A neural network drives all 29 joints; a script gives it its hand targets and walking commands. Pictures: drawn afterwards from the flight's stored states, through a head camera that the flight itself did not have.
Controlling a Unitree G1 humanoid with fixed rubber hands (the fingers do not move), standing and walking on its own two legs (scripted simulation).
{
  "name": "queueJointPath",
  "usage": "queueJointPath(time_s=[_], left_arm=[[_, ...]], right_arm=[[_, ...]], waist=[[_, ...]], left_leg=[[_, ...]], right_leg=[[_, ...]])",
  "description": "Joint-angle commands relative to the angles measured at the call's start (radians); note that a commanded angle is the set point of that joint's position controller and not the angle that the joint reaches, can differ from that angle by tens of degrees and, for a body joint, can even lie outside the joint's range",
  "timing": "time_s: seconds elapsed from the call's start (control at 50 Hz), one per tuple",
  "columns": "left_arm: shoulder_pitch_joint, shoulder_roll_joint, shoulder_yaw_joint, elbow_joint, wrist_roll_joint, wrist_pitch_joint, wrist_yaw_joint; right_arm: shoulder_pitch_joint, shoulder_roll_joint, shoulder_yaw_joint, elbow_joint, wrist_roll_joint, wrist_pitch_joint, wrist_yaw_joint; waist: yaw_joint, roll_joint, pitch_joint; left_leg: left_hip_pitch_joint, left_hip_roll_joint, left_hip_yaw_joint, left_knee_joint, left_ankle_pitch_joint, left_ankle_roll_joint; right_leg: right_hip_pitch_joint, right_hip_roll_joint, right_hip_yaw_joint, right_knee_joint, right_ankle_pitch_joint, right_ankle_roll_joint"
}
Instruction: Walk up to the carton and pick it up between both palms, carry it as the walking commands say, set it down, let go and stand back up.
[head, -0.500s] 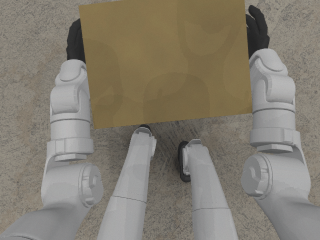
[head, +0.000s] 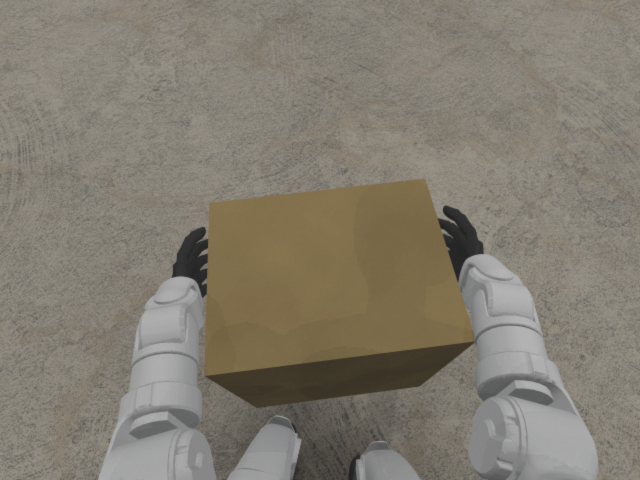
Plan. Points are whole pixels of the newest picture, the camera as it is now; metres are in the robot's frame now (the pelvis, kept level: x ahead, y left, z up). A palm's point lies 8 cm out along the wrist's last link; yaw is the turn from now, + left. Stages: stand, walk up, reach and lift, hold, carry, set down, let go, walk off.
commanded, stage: reach and lift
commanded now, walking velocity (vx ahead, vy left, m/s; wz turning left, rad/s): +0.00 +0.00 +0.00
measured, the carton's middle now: (329, 308) +0.34 +0.04 -0.08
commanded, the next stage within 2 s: none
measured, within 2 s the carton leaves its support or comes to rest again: neither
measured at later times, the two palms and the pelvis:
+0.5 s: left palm (175, 291) +0.30 +0.22 +0.02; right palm (485, 268) +0.37 -0.14 +0.04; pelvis +0.04 -0.01 +0.04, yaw +0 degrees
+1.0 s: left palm (167, 281) +0.29 +0.21 +0.07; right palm (517, 264) +0.35 -0.15 +0.09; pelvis +0.02 +0.00 +0.05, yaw +0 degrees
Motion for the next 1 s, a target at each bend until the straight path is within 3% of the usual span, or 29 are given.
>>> queueJointPath(time_s=[0.0,0.1,0.22,0.36,0.6,0.76,0.98], left_arm=[[-0.535,-0.927,-0.578,-0.184,-0.161,-0.056,-0.214],[-0.441,-0.904,-0.678,-0.284,-0.187,-0.093,-0.211],[-0.307,-0.883,-0.722,-0.311,-0.201,-0.084,-0.217],[-0.264,-0.858,-0.738,-0.341,-0.204,-0.04,-0.227],[-0.39,-0.903,-0.741,-0.359,-0.199,0.067,-0.205],[-0.422,-0.958,-0.787,-0.4,-0.225,0.13,-0.193],[-0.387,-0.92,-0.786,-0.443,-0.221,0.192,-0.175]], right_arm=[[-0.334,0.99,0.529,-0.09,0.088,-0.05,0.139],[-0.252,1.013,0.68,-0.246,0.144,-0.082,0.107],[-0.137,0.995,0.757,-0.347,0.165,-0.068,0.076],[-0.063,0.974,0.764,-0.359,0.16,-0.013,0.074],[-0.182,0.941,0.684,-0.28,0.153,0.071,0.135],[-0.209,0.929,0.67,-0.311,0.162,0.111,0.161],[-0.181,0.921,0.728,-0.416,0.178,0.185,0.155]], waist=[[0.028,0.053,-0.669],[0.044,0.028,-0.747],[0.034,0.015,-0.712],[0.032,0.029,-0.568],[0.023,0.076,-0.319],[-0.012,0.109,-0.347],[-0.009,0.054,-0.243]], left_leg=[[0.625,-0.037,0.044,-0.077,0.424,0.028],[0.659,-0.038,0.035,-0.112,0.597,0.025],[0.67,-0.043,0.044,-0.181,0.602,0.026],[0.732,-0.047,0.064,-0.273,0.513,0.029],[0.877,-0.035,0.057,-0.381,0.226,0.004],[0.992,-0.02,0.034,-0.405,0.279,-0.014],[1.03,-0.028,0.035,-0.452,0.261,0.005]], right_leg=[[0.15,0.02,-0.028,-0.209,0.324,-0.031],[0.289,0.018,-0.01,-0.249,0.539,-0.008],[0.42,0.011,-0.006,-0.301,0.639,0.007],[0.505,0.008,-0.016,-0.397,0.556,0.008],[0.464,0.01,-0.061,-0.497,0.202,-0.02],[0.51,0.012,-0.068,-0.521,0.228,-0.036],[0.574,-0.002,-0.051,-0.574,0.236,-0.025]])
